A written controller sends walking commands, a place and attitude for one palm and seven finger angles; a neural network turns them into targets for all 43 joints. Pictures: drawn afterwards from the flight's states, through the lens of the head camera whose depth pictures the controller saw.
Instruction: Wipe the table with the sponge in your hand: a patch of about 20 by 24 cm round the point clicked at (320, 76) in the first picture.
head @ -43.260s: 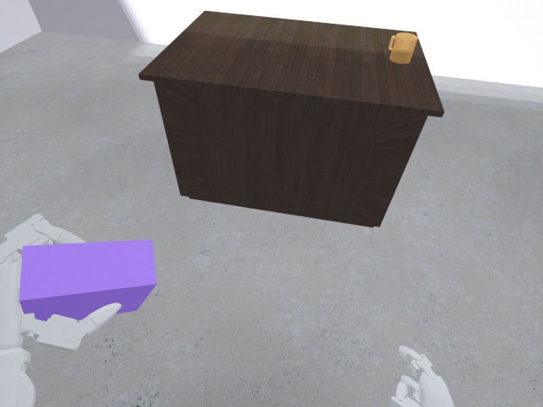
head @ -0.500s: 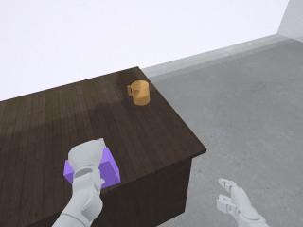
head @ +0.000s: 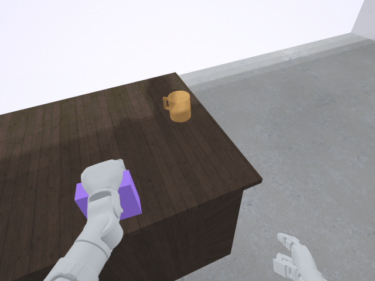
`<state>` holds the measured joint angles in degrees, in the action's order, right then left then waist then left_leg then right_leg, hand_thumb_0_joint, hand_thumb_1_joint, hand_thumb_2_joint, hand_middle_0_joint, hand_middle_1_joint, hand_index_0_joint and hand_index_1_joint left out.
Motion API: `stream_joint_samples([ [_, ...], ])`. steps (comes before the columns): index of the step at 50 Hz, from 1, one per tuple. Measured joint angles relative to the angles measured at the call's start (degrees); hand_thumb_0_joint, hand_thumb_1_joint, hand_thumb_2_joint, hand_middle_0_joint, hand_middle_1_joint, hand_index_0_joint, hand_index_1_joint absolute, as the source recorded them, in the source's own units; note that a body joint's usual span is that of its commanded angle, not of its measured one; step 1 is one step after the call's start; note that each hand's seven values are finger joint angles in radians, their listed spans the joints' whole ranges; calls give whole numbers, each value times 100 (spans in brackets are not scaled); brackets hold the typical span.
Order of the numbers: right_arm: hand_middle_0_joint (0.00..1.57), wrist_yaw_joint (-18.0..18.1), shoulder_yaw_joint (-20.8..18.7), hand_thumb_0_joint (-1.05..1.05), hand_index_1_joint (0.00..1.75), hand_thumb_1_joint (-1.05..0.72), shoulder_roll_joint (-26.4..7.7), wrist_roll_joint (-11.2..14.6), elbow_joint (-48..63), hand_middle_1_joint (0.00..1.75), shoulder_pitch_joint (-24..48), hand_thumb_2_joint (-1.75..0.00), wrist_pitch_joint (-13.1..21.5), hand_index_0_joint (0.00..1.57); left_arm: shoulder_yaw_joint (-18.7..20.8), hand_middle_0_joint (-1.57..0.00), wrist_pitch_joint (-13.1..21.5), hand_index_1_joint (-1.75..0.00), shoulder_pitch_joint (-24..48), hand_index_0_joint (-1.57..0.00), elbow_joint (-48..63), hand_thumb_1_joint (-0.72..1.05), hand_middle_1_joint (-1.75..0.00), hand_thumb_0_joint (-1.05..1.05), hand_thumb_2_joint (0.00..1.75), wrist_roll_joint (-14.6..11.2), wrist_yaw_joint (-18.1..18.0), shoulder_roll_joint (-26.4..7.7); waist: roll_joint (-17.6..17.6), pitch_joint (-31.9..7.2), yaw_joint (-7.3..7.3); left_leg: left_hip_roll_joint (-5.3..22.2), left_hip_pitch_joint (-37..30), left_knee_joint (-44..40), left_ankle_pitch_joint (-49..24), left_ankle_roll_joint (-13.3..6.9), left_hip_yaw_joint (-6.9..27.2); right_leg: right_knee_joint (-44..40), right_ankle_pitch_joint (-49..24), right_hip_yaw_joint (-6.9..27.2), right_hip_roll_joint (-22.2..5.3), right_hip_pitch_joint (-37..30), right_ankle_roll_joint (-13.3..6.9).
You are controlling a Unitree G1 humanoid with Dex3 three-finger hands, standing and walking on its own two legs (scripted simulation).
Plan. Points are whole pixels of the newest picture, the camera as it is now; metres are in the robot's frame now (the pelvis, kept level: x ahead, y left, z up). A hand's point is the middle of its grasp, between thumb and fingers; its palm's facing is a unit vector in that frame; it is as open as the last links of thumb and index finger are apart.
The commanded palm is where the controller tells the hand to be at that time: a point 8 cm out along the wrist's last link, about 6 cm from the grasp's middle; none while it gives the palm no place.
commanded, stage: wipe forward along the middle lane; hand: left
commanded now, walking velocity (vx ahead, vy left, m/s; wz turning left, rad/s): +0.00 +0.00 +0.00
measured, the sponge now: (113, 203) +0.30 +0.23 -0.02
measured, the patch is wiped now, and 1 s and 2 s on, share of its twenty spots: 1.00 1.00 1.00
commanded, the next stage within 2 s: slide back across to the first lane in 1.20 s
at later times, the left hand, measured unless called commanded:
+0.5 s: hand (110, 173) +0.36 +0.25 +0.02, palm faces -0.09 -0.05 -0.99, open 9.5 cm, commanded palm +0.34 +0.26 +0.07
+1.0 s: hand (107, 156) +0.41 +0.28 +0.03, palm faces -0.11 -0.03 -0.99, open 9.5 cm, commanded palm +0.40 +0.28 +0.07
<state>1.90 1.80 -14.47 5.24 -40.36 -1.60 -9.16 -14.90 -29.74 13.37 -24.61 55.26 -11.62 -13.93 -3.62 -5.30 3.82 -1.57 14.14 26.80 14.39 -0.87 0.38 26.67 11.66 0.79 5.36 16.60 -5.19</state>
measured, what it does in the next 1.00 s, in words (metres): stands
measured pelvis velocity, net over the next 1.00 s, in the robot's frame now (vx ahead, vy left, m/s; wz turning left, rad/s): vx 0.01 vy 0.00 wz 0.01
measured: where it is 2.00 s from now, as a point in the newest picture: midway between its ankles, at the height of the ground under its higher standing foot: outside the picture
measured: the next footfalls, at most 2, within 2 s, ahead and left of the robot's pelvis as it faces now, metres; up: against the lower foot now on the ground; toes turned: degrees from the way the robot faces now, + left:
none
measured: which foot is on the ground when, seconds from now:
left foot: down 0.00-1.00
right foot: down 0.00-1.00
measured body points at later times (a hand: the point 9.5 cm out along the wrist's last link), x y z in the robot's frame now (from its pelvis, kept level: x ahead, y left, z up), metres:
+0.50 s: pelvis +0.00 -0.01 -0.01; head +0.01 -0.03 +0.44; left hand +0.36 +0.25 +0.08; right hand +0.16 -0.25 -0.13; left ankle +0.00 +0.11 -0.74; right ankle +0.02 -0.06 -0.74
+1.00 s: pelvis +0.01 +0.00 -0.01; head +0.05 -0.02 +0.44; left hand +0.41 +0.28 +0.08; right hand +0.12 -0.26 -0.14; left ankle +0.00 +0.11 -0.74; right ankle +0.02 -0.06 -0.74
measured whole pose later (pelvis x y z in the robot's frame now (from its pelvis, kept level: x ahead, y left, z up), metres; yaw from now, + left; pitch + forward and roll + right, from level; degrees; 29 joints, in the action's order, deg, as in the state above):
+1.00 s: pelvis +0.01 +0.00 -0.01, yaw +1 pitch +11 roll +0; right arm 2.2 0.9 -15.7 5.1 -42.2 -10.0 -7.8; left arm -4.5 -15.7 39.2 -57.9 56.2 -14.5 -23.8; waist -2.6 -6.8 -2.1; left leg -0.9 27.2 32.3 16.1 -0.8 1.6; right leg 29.0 11.9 -0.6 6.1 28.1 -5.2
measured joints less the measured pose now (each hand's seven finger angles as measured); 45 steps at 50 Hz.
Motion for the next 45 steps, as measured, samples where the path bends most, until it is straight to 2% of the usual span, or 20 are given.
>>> stream_joint_samples([
  [7, 20, 65, 5, 1, 30, -91, -21, 8, -20, 30, -100, -90, -4, 20, 57, -79, 132, -136, 492, -84, -586, -52, -140, -2, 112, 29, -19, -31, 3, -21, -58, -18, 260, 143, 19, 4, 54, 120, 28, -64, -19, 234, 2],
  [13, 20, 123, 5, 1, 30, -91, -23, 0, -53, 30, -206, -90, 23, 20, 256, -80, 396, -136, 940, -84, -1116, -53, -139, -1, 113, 24, -76, -186, 33, -43, -138, -8, 494, 259, 39, 17, 80, 207, 38, -99, -9, 452, -13],
  [22, 20, 134, -50, 1, 30, -91, -102, 11, -84, 30, -460, -90, 36, 20, 457, -80, 616, -136, 1267, -84, -1651, -53, -139, 0, 113, -78, -124, -345, 10, -92, -255, 25, 689, 346, 82, 22, 96, 224, 40, -116, 26, 616, -27],
  [29, 20, 138, -74, 1, 30, -91, -123, 4, -120, 30, -564, -90, 80, 20, 591, -81, 897, -135, 1671, -85, -2112, -54, -139, 0, 114, 21, -156, -509, 49, -79, -327, 29, 862, 410, 92, 30, 130, 268, 48, -154, 30, 774, -42],
  [36, 20, 118, -88, 1, 30, -91, -115, 4, -146, 30, -646, -90, 110, 20, 735, -81, 1096, -136, 1971, -85, -2552, -54, -139, 0, 114, -18, -219, -643, 45, -111, -394, 51, 1014, 460, 118, 25, 132, 261, 39, -157, 53, 901, -41],
  [45, 20, 75, -71, 1, 30, -91, -95, -5, -181, 30, -736, -90, 148, 20, 941, -80, 1315, -136, 2451, -84, -3150, -54, -139, 1, 114, 49, -271, -876, 98, -114, -534, 62, 1218, 521, 144, 18, 142, 255, 34, -167, 64, 1074, -27],
])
